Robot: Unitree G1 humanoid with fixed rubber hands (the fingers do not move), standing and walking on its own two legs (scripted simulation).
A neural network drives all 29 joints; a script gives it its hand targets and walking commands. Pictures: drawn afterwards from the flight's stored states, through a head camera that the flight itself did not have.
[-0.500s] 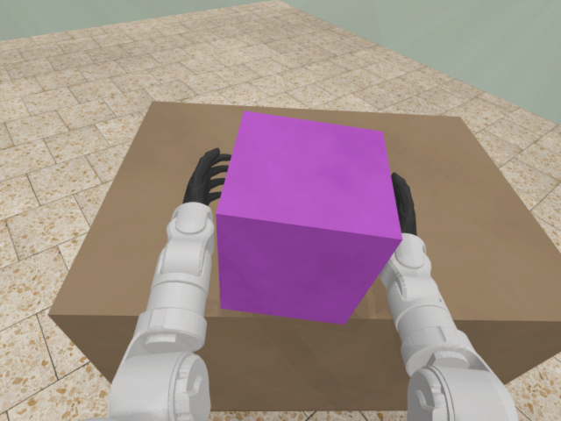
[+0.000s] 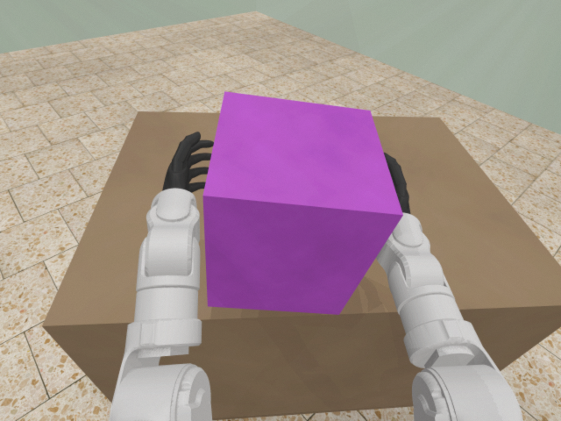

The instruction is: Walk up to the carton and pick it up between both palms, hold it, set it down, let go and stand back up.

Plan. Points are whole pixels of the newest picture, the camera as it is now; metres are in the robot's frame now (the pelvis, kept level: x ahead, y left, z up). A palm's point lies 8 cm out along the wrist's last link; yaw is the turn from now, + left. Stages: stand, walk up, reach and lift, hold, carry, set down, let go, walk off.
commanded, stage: reach and lift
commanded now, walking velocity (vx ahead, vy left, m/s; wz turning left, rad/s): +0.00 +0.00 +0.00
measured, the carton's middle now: (286, 211) +0.38 -0.01 +0.12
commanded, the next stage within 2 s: hold in 1.14 s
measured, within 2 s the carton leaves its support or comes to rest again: neither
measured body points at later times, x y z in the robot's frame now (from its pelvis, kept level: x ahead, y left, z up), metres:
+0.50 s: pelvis -0.01 -0.01 +0.00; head -0.04 +0.01 +0.45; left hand +0.38 +0.13 +0.20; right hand +0.36 -0.17 +0.16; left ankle +0.00 +0.10 -0.75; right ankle +0.02 -0.12 -0.75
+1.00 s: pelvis +0.00 -0.01 +0.00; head -0.04 +0.01 +0.45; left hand +0.38 +0.14 +0.20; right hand +0.37 -0.16 +0.17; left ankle +0.00 +0.10 -0.75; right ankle +0.02 -0.12 -0.75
